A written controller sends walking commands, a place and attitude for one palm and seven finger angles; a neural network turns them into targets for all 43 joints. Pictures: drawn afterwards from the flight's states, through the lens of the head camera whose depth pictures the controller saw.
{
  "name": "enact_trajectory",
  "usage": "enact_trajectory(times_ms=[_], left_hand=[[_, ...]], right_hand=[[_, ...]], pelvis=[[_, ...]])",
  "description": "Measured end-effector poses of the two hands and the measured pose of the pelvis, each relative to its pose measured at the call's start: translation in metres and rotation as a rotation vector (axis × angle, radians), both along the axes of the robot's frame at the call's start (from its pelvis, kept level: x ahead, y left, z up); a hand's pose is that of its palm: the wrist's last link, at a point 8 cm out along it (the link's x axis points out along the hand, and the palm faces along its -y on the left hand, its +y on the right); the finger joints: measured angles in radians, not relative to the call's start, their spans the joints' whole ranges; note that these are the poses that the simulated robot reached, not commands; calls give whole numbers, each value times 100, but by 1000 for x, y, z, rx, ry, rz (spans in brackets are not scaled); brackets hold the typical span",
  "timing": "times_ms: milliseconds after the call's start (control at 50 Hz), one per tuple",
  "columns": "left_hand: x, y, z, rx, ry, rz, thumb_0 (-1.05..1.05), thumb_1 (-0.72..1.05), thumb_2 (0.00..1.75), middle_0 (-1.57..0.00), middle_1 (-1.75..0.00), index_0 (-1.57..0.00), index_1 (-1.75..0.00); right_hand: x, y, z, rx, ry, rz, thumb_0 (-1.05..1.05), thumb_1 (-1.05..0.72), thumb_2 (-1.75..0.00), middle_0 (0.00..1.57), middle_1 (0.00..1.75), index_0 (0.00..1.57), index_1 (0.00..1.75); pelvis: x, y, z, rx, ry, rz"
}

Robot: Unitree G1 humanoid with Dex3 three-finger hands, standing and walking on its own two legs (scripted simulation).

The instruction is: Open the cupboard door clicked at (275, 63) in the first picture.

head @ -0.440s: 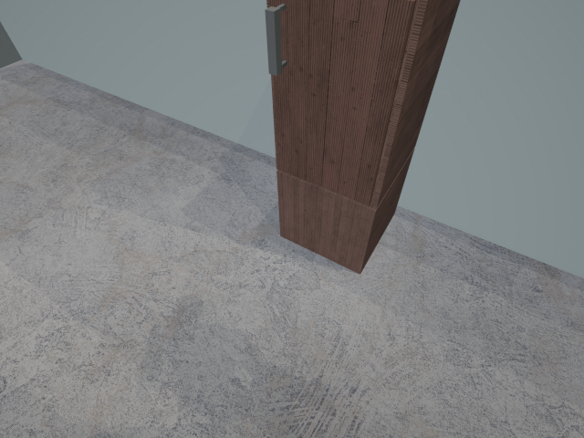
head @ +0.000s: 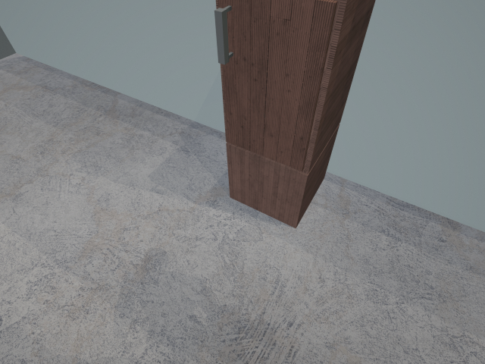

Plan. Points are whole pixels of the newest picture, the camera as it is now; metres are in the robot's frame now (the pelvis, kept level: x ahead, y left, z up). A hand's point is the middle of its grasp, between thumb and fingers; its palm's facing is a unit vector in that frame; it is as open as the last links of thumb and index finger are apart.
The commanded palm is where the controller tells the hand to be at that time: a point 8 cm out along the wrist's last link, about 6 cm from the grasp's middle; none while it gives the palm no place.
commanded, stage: look at it before walking up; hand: left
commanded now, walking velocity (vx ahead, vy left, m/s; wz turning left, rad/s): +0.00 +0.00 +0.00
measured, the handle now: (226, 35) +0.99 +0.10 +0.11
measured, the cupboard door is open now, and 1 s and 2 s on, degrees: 0 0 0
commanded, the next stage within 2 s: walk to a spot facing it in 0.40 s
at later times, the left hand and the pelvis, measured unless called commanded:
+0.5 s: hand out of the picture +0.06 +0.24 -0.16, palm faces -0.03 -0.95 -0.32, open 7.4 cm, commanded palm none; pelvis -0.01 +0.00 +0.00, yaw +0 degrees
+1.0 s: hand out of the picture -0.02 +0.25 -0.21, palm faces +0.23 -0.95 -0.21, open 7.4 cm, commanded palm none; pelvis -0.04 +0.05 -0.03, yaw +14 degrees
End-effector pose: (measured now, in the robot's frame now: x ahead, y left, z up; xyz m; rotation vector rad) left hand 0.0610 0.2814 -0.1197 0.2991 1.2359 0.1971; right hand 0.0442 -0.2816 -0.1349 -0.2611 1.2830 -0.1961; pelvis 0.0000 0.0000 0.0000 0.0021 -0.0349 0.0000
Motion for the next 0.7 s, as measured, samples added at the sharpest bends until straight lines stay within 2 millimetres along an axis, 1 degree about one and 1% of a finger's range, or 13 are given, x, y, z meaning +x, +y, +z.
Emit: enact_trajectory(times_ms=[380, 580, 640, 700], left_hand=[[-8, -1, -1, -4, 9, -7, 1, 91, 90, -20, -30, -21, -29], [-8, 2, -2, -6, 9, -6, 1, 91, 90, -20, -30, -21, -29], [-9, 1, -4, -5, -1, 13, 1, 91, 90, -20, -30, -21, -29], [-15, -3, -9, -18, -8, 39, 0, 91, 90, -20, -30, -20, -29]], right_hand=[[-18, 0, 0, 0, 19, -16, 1, -91, -90, 21, 30, 20, 30], [-21, 3, 0, 0, 23, -14, 1, -91, -90, 21, 30, 20, 30], [-20, 7, -2, 5, 30, -5, 1, -91, -90, 21, 29, 20, 30], [-21, 18, -8, 25, 48, 9, 1, -91, -90, 20, 29, 20, 30]], pelvis=[[-8, 0, 0, -2, -4, -7], [-9, 3, 0, -1, -2, 0], [-11, 4, -2, 2, 1, 18], [-14, 5, -4, -1, 3, 44]])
